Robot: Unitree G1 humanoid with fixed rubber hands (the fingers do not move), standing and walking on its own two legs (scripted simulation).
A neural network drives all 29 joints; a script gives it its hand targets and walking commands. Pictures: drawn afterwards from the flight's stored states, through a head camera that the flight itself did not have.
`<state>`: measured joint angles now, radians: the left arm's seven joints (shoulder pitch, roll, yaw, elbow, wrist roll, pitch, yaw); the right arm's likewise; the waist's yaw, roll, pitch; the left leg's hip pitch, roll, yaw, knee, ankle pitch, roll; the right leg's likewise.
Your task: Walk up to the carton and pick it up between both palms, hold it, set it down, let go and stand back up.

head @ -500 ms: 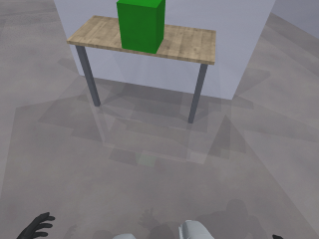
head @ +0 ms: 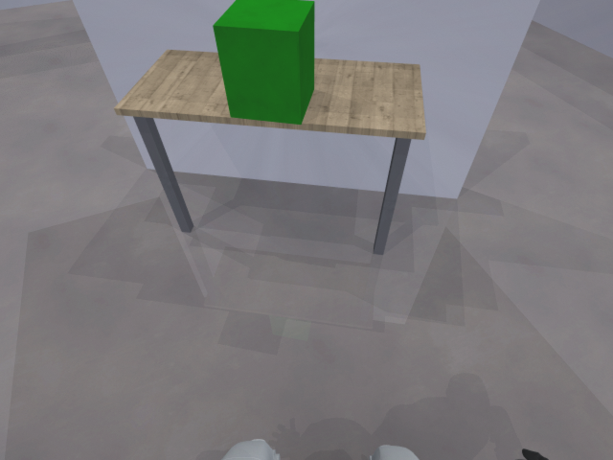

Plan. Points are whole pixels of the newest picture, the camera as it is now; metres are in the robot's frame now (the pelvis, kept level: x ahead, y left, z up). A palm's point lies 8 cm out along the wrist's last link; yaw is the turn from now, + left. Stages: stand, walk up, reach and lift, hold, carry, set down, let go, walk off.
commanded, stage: walk up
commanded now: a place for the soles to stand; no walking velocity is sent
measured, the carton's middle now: (270, 61) +1.07 +0.13 +0.00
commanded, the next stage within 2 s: none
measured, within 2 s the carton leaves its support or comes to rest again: neither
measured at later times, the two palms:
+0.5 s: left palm (68, 389) +0.21 +0.35 -0.05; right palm (521, 417) +0.19 -0.29 -0.10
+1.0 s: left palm (65, 289) +0.38 +0.43 -0.06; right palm (449, 353) +0.28 -0.20 -0.09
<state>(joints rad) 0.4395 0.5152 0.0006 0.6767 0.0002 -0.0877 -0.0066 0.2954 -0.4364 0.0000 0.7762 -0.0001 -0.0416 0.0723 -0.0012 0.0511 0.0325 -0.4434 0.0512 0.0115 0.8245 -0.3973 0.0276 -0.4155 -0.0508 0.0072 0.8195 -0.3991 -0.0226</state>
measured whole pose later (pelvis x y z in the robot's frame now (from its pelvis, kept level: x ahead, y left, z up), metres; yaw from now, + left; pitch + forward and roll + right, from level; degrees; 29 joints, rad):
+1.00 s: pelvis +0.24 +0.11 +0.00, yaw -6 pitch +0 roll +1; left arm 0.30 0.49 0.00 0.69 0.00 -0.08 0.01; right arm 0.31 -0.44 0.00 0.75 0.00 -0.04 0.07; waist 0.00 0.00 0.04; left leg -0.40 0.02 0.13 0.81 -0.40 0.05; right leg -0.58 -0.05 -0.03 1.01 -0.47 -0.04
